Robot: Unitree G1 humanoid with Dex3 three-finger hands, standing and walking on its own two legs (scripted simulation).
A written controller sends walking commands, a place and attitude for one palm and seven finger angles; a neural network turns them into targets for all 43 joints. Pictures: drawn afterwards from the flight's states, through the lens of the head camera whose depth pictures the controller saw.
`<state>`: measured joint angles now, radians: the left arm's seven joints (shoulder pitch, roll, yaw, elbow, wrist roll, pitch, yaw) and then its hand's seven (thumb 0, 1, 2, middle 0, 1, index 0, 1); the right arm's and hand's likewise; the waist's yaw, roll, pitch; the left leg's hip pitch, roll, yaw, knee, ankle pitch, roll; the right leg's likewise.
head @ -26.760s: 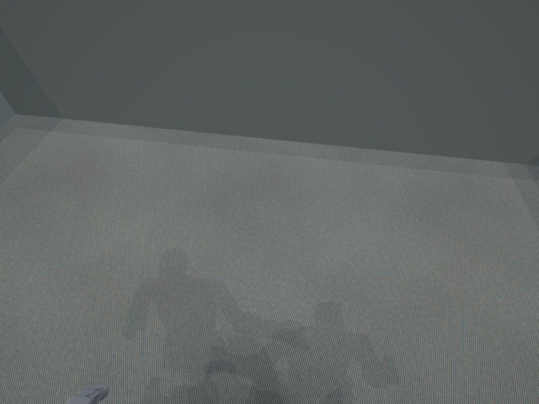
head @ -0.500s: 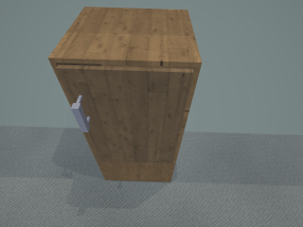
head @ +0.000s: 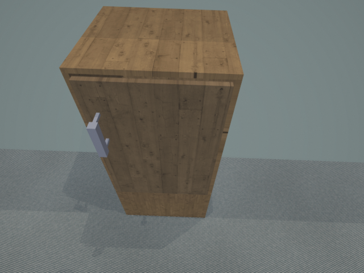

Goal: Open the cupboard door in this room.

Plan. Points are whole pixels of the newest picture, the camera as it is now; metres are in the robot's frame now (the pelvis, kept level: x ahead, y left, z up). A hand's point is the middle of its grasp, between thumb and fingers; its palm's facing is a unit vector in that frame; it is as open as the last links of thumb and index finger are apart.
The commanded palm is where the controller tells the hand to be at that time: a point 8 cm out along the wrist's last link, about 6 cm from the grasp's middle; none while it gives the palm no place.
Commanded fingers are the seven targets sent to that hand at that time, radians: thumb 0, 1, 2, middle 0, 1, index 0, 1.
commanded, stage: raise the hand with hooked fingers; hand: left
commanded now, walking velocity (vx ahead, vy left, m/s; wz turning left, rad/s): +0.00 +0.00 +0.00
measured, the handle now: (100, 135) +0.47 +0.27 -0.02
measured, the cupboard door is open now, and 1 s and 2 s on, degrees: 0 0 0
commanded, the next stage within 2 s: none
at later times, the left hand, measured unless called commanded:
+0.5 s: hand (104, 268) +0.14 +0.18 -0.07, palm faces +0.02 -1.00 +0.03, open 8.6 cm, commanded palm +0.13 +0.25 -0.05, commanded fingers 0.00 0.39 0.68 -0.24 -0.63 -0.24 -0.63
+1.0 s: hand (75, 247) +0.17 +0.24 -0.03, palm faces +0.04 -1.00 -0.06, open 11.6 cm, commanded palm +0.15 +0.29 -0.03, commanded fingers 0.00 -0.20 0.43 -0.28 -1.00 -0.28 -1.00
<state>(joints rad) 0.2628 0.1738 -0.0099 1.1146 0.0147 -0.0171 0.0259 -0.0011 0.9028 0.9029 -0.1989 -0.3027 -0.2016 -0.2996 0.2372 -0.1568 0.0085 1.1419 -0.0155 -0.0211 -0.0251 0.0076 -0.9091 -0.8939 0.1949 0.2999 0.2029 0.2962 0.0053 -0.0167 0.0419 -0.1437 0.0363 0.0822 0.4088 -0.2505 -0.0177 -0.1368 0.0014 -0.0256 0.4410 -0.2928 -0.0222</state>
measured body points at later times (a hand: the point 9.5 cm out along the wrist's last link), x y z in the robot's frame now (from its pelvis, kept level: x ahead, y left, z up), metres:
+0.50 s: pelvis -0.06 +0.00 -0.09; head -0.01 +0.01 +0.35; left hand +0.14 +0.23 -0.07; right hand +0.20 -0.24 -0.12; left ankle -0.02 +0.13 -0.74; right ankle -0.04 -0.10 -0.74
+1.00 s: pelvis -0.06 +0.01 -0.08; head +0.00 +0.02 +0.37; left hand +0.17 +0.29 -0.03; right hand +0.09 -0.23 -0.17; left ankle -0.02 +0.13 -0.74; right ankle -0.04 -0.10 -0.74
